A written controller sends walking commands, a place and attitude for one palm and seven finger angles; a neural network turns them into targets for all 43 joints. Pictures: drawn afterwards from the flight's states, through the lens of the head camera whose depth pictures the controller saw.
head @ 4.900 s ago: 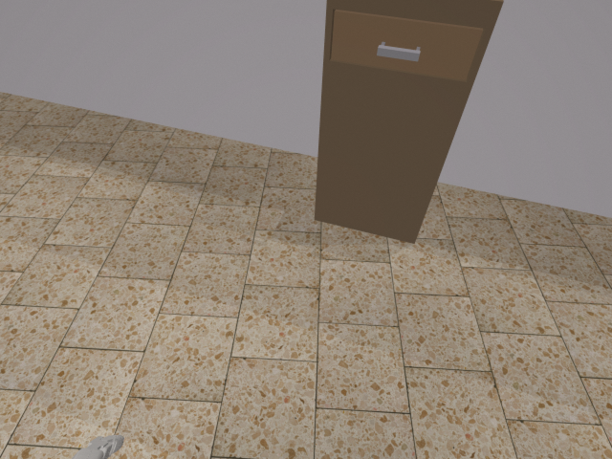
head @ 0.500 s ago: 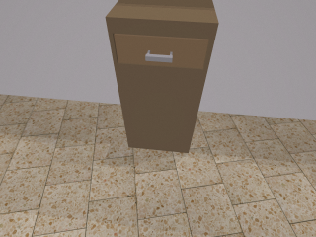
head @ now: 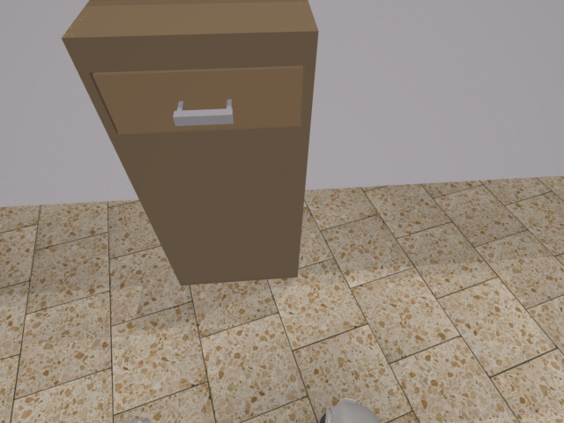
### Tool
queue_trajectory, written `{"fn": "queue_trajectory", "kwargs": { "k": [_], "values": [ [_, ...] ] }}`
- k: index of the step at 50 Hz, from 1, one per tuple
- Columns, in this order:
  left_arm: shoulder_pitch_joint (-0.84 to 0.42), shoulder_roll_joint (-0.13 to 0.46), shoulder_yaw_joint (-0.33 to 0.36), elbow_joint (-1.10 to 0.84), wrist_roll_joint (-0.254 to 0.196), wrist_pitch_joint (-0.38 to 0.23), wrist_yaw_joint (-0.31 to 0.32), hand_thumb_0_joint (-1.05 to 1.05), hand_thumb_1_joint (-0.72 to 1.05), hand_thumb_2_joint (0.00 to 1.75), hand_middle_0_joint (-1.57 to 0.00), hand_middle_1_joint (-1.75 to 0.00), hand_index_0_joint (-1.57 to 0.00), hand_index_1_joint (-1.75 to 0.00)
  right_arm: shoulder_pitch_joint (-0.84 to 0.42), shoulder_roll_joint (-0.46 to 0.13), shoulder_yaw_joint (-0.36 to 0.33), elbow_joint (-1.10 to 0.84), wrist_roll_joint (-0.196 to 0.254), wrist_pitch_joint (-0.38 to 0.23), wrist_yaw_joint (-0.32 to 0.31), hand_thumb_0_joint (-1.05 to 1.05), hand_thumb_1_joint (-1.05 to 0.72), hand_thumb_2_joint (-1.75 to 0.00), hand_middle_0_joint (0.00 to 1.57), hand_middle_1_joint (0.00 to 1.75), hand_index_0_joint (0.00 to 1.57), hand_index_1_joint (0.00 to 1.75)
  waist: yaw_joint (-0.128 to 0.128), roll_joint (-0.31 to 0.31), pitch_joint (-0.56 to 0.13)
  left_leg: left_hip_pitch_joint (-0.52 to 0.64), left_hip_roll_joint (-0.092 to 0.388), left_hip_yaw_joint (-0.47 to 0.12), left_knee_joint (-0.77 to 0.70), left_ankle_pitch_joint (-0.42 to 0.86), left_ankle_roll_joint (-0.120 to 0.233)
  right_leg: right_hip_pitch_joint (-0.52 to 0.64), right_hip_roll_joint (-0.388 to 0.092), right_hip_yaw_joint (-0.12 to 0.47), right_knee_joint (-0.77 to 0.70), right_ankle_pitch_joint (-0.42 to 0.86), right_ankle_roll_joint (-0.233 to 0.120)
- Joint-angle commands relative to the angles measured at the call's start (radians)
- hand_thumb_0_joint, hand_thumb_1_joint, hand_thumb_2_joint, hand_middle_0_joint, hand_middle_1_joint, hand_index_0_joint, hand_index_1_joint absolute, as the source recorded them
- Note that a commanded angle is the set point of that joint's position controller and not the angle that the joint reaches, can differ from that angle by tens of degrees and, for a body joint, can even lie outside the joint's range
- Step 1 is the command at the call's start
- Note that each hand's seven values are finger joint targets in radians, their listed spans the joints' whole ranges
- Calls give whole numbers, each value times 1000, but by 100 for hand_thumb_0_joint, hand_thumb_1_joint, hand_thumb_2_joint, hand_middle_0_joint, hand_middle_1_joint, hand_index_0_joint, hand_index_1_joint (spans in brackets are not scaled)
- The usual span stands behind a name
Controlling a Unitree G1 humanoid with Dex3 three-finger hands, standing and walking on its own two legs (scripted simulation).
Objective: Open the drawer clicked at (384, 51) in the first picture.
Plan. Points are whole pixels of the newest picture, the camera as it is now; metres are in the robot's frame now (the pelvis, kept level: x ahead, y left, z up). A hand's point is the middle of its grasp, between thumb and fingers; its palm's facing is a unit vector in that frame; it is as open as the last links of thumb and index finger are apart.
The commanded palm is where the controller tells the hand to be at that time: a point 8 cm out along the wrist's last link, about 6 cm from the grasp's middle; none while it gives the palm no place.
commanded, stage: take the last steps up to it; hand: left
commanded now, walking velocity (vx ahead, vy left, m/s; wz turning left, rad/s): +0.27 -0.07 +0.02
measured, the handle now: (204, 111) +0.69 +0.17 +0.05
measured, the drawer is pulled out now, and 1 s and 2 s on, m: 0.00 0.00 0.00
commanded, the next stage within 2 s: come to a stop and stand still in 0.32 s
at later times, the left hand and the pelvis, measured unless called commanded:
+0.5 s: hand out of the picture +0.12 +0.12 -0.18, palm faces +0.14 -0.98 -0.12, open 7.3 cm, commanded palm none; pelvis +0.16 -0.03 +0.00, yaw +2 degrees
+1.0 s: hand (213, 397) +0.19 +0.12 -0.16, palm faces +0.07 -0.95 -0.30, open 7.4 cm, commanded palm none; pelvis +0.13 -0.09 +0.00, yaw +1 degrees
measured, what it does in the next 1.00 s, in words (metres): walks ahead: right foot, then left foot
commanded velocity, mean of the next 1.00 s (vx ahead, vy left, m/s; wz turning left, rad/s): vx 0.02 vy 0.00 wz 0.02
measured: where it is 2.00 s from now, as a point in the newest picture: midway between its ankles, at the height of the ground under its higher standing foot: outside the picture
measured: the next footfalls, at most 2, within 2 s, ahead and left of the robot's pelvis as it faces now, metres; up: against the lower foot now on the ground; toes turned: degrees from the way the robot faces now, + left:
right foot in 0.04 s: +0.17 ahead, -0.13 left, +0.00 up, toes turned -9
left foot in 0.50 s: +0.25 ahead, +0.07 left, +0.00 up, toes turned +10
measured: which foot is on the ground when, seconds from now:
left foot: down 0.00-0.04, up 0.06-0.48, down 0.50-0.94, up 0.96-1.00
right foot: up 0.00-0.02, down 0.04-0.64, up 0.66-0.92, down 0.94-1.00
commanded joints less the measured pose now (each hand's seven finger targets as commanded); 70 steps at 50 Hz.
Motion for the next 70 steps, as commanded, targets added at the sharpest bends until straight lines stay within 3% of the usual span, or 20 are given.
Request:
{"fn": "queue_trajectory", "kwargs": {
  "k": [1, 2, 3, 7, 11, 21, 23, 26, 29, 33, 38, 44, 46, 47, 48, 50, 54, 58, 65, 70],
  "values": [
    [283, 78, 15, 41, 3, -46, 10, 0, 90, 90, -20, -30, -20, -30, -39, -174, -38, -57, 6, -15, 0, 0, -90, -90, 20, 30, 20, 30, 165, 25, -83, -283, 119, -39, 257, 467, 117, 484, 60, -25, -177, 44, -41],
    [410, 198, 46, 75, 10, -61, 24, 0, 90, 90, -20, -30, -20, -30, 7, -104, -23, -70, 19, -16, 10, 0, -90, -90, 20, 30, 20, 30, 208, -259, -222, -488, 13, 18, 587, 76, 82, 703, -193, 276, -274, -18, -106],
    [448, 262, 50, 82, -9, -60, 32, 0, 90, 90, -20, -30, -20, -30, -11, -94, -14, -112, 27, -9, 7, 0, -90, -90, 20, 30, 20, 30, 192, -343, -294, -585, -64, -97, 821, -238, 83, 724, -330, 539, -397, 57, -165],
    [135, 102, 1, 2, -11, -56, 45, 0, 90, 90, -20, -30, -20, -30, -99, -85, -26, -97, 12, 13, 11, 0, -90, -90, 20, 30, 20, 30, 79, -90, -34, -581, 56, -187, 916, 27, 91, 282, -231, 289, -481, -113, -140],
    [118, 33, -25, 13, -4, -73, 51, 0, 90, 90, -20, -30, -20, -30, -20, -48, -19, -67, 4, 40, 15, 0, -90, -90, 20, 30, 20, 30, 10, -100, -17, -496, 39, -152, 761, 109, 67, 169, -155, 110, -520, 54, -133],
    [226, 56, -20, 62, 2, -72, 52, 0, 90, 90, -20, -30, -20, -30, -218, -56, -3, -142, 11, 11, 22, 0, -90, -90, 20, 30, 20, 30, 57, -50, -13, -420, -3, -108, 274, 88, 73, 324, -186, 150, -456, 150, -197],
    [201, 24, -33, 69, -10, -58, 57, 0, 90, 90, -20, -30, -20, -30, -170, -50, 12, -105, 13, 4, 10, 0, -90, -90, 20, 30, 20, 30, 32, -11, -28, -241, -25, -106, 91, 282, 65, 278, -104, 75, -348, 229, -132],
    [295, -53, -61, 87, -20, -35, 73, 0, 90, 90, -20, -30, -20, -30, -153, -153, 11, -89, 20, 0, -19, 0, -90, -90, 20, 30, 20, 30, 68, 193, -104, -110, 208, -286, 46, 899, 185, 259, 18, 10, -231, -79, -3],
    [293, -16, -59, 100, -17, -8, 78, 0, 90, 90, -20, -30, -20, -30, -216, -146, 14, -93, 32, 18, -40, 0, -90, -90, 20, 30, 20, 30, 66, 188, -60, -125, 170, -264, 12, 972, 192, 284, 13, 23, -224, -29, 9],
    [259, 22, -34, 46, -8, 22, 78, 0, 90, 90, -20, -30, -20, -30, -156, -201, -25, -88, 28, 36, -57, 0, -90, -90, 20, 30, 20, 30, 28, 152, -116, 20, 273, -317, 19, 1264, 274, 118, 41, 65, 63, -290, 11],
    [202, -2, -5, -16, -3, 41, 73, 0, 90, 90, -20, -30, -20, -30, -238, -215, -53, -142, 12, 54, -53, 0, -90, -90, 20, 30, 20, 30, 38, 70, -191, -41, 277, -273, 28, 981, 300, 48, 56, 143, 307, -318, 13],
    [246, -17, -13, -17, -7, 32, 65, 0, 90, 90, -20, -30, -20, -30, -339, -192, -43, -168, 6, 59, -13, 0, -90, -90, 20, 30, 20, 30, 90, 194, -140, -358, 170, -222, -36, 253, 202, 325, 56, 60, -39, -146, 4],
    [288, 38, -17, 10, 7, 10, 67, 0, 90, 90, -20, -30, -20, -30, -315, -131, -29, -161, 18, 68, 1, 0, -90, -90, 20, 30, 20, 30, 110, -7, -95, -475, 22, -145, 82, -77, 104, 410, 10, 105, -324, -111, 8],
    [238, 119, -13, -15, 15, 1, 68, 0, 90, 90, -20, -30, -20, -30, -307, -76, -16, -178, 26, 78, 8, 0, -90, -90, 20, 30, 20, 30, 92, -240, -32, -508, -60, -103, 232, -132, 51, 267, -177, 379, -507, -390, -55],
    [164, 172, -8, -57, 8, 8, 68, 0, 90, 90, -20, -30, -20, -30, -339, -113, -23, -201, 20, 89, 17, 0, -90, -90, 20, 30, 20, 30, 104, -245, 46, -463, -49, -147, 340, -129, 56, 77, -276, 504, -641, -599, -117],
    [86, 190, 3, -86, 10, 8, 72, 0, 90, 90, -20, -30, -20, -30, -325, -125, -28, -187, 12, 102, 23, 0, -90, -90, 20, 30, 20, 30, 83, -227, 101, -472, -57, -189, 481, -74, 63, -15, -262, 519, -658, -591, -121],
    [84, 149, -2, -84, -2, -8, 66, 0, 90, 90, -20, -30, -20, -30, -175, -152, -32, -130, 8, 86, 31, 0, -90, -90, 20, 30, 20, 30, 55, -138, 60, -523, -73, -188, 580, 92, 52, 189, -174, 298, -525, -194, -90],
    [183, 144, 7, -59, -2, -12, 75, 0, 90, 90, -20, -30, -20, -30, -196, -163, -34, -158, 7, 86, 27, 0, -90, -90, 20, 30, 20, 30, 102, -120, -15, -583, -73, -205, 598, 82, 31, 365, -215, 307, -478, -56, -126],
    [224, 140, 11, -31, 12, -11, 72, 0, 90, 90, -20, -30, -20, -30, -226, -135, -19, -183, 17, 71, 21, 0, -90, -90, 20, 30, 20, 30, 126, -197, -63, -471, -75, -167, 355, -53, 37, 405, -222, 321, -451, 38, -167],
    [135, 110, -1, -18, -3, 4, 66, 0, 90, 90, -20, -30, -20, -30, -81, -119, -4, -114, 27, 46, 6, 0, -90, -90, 20, 30, 20, 30, 44, -146, -85, -112, -92, -133, 0, 177, 58, 190, -87, 185, -333, -39, -66]
  ]
}}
